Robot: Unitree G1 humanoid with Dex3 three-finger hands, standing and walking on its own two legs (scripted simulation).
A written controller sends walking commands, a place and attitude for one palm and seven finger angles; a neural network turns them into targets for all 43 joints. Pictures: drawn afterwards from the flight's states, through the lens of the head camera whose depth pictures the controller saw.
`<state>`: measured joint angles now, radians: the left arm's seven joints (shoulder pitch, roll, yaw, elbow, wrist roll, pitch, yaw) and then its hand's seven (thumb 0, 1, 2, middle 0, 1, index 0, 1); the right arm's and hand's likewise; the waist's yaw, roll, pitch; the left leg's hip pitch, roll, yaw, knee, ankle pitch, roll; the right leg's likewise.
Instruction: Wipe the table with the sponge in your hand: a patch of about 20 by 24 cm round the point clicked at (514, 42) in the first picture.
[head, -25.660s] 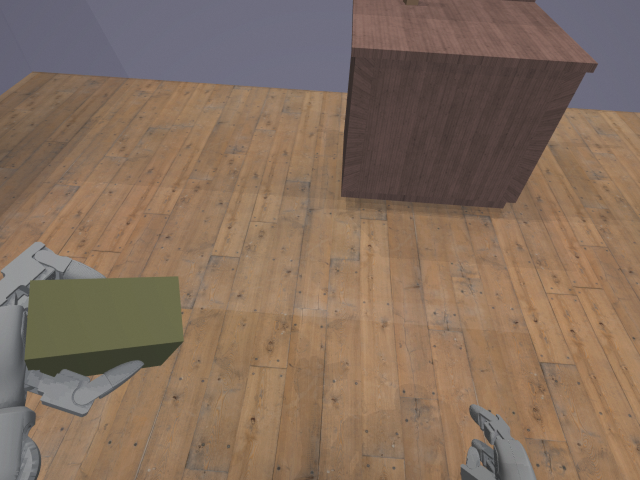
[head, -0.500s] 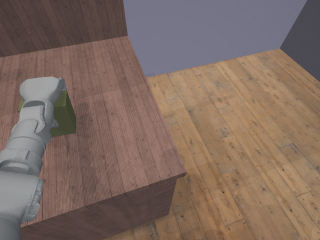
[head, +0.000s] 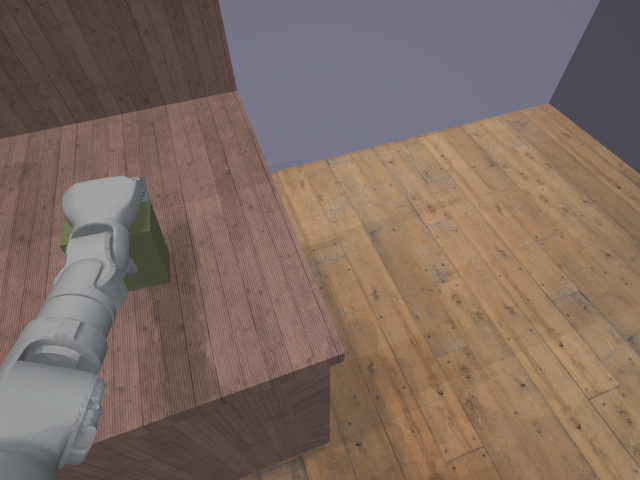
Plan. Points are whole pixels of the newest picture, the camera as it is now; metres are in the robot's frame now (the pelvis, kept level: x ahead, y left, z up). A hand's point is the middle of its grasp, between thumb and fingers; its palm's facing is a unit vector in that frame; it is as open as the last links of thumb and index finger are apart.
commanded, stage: wipe back along the middle lane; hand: left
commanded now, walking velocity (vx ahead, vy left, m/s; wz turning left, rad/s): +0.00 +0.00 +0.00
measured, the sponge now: (125, 258) +0.41 +0.30 +0.01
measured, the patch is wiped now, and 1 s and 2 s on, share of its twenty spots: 0.30 0.55 0.80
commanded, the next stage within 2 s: slide across to the third lane in 1.62 s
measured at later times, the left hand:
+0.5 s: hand (126, 253) +0.38 +0.28 +0.06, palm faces -0.04 -0.01 -1.00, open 10.4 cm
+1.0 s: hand (124, 277) +0.35 +0.26 +0.06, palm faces +0.01 -0.04 -1.00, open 10.4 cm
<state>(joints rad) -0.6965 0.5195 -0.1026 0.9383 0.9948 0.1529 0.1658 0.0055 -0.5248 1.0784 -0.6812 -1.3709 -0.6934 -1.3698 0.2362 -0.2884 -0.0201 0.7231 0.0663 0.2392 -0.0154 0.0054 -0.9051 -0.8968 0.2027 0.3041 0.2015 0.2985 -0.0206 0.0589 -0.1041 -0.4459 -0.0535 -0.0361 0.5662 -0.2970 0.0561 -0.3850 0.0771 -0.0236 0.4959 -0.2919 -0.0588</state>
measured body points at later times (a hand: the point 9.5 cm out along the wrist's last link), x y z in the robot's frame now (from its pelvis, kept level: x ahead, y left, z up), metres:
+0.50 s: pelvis +0.00 -0.01 +0.00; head +0.02 -0.02 +0.45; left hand +0.38 +0.27 +0.11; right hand +0.12 -0.26 -0.13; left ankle -0.02 +0.08 -0.73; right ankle -0.04 -0.09 -0.73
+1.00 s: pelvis +0.00 +0.01 +0.00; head +0.00 -0.01 +0.45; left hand +0.34 +0.26 +0.11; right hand +0.17 -0.22 -0.11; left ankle -0.02 +0.08 -0.73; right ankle -0.04 -0.09 -0.73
